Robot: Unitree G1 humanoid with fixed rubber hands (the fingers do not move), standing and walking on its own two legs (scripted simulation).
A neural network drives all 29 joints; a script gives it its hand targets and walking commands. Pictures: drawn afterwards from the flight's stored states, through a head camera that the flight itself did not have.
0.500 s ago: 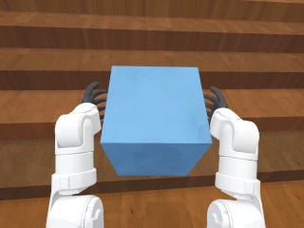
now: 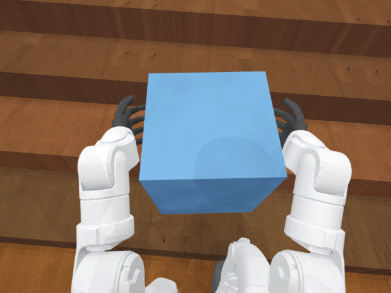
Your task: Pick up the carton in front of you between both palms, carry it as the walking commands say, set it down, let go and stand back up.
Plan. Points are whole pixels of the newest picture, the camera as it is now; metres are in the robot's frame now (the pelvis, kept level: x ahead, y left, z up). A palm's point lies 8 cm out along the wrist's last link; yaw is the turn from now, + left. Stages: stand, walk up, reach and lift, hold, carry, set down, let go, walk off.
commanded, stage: carry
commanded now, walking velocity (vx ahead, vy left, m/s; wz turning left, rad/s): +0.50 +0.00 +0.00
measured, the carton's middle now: (206, 152) +0.37 +0.05 +0.04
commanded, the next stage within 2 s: none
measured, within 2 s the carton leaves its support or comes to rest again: neither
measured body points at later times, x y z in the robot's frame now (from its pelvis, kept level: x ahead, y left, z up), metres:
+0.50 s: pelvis +0.30 +0.04 +0.15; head +0.28 +0.00 +0.60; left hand +0.67 +0.16 +0.33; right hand +0.66 -0.14 +0.31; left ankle +0.37 +0.12 -0.43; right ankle +0.15 -0.07 -0.60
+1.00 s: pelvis +0.62 +0.05 +0.34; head +0.68 +0.10 +0.78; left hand +0.98 +0.27 +0.47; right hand +1.03 -0.03 +0.48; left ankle +0.50 +0.14 -0.18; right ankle +0.71 -0.03 -0.33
